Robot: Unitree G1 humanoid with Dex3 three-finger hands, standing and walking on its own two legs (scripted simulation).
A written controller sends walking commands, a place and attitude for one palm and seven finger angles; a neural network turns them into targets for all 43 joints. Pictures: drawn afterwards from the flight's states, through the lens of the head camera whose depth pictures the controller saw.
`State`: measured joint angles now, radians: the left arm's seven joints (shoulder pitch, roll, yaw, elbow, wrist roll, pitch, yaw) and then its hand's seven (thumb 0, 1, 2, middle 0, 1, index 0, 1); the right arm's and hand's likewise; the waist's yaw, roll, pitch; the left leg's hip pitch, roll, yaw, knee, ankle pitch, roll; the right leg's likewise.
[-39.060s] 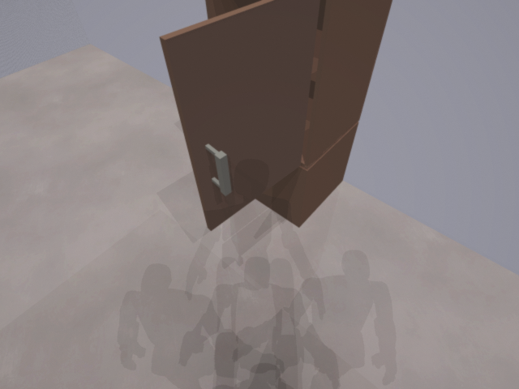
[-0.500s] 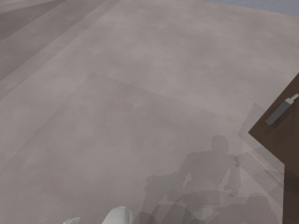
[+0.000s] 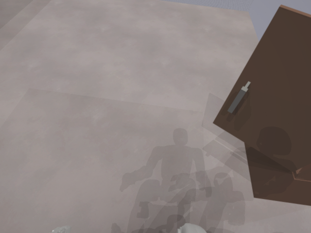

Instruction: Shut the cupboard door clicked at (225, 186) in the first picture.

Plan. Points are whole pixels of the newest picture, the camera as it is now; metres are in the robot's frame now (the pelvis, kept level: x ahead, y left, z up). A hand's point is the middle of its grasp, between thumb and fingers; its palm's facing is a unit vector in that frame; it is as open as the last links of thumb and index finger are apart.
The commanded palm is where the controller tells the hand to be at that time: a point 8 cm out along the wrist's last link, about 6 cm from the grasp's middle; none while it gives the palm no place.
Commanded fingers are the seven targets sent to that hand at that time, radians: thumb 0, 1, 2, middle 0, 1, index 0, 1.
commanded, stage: turn to face it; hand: left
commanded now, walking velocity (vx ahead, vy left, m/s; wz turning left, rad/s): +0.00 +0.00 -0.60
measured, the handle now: (239, 97) +0.62 -0.30 -0.09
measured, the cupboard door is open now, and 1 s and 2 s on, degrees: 59 59 59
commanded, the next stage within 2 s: take the last steps up to it in 0.90 s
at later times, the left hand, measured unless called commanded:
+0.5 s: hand (110, 230) +0.14 +0.13 -0.16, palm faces -0.23 -0.95 -0.23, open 7.4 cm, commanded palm none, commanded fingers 0.00 0.90 0.90 -0.20 -0.30 -0.20 -0.30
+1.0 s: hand (129, 197) +0.23 +0.09 -0.17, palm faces -0.49 -0.83 -0.27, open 7.4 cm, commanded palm none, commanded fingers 0.00 0.90 0.90 -0.20 -0.30 -0.20 -0.30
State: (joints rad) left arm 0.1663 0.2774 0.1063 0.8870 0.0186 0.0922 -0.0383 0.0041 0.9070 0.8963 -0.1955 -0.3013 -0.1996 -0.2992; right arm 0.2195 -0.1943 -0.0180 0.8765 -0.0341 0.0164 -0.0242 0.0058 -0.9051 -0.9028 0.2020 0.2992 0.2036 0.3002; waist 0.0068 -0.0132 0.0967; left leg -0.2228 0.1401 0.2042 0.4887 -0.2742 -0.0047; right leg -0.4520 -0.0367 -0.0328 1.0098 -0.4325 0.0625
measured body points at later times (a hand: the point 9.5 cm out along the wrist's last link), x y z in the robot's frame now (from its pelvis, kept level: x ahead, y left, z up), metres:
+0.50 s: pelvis +0.02 -0.04 +0.00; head +0.06 -0.06 +0.44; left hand +0.15 +0.18 -0.14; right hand +0.06 -0.32 -0.14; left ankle +0.07 +0.10 -0.69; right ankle -0.01 -0.14 -0.74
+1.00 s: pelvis +0.03 -0.04 -0.02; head +0.06 -0.07 +0.43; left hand +0.26 +0.13 -0.15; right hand -0.07 -0.28 -0.17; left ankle +0.09 +0.09 -0.74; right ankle -0.04 -0.13 -0.75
